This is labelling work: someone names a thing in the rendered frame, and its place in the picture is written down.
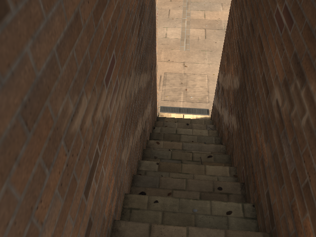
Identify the stairs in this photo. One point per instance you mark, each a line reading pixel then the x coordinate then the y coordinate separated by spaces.
pixel 185 186

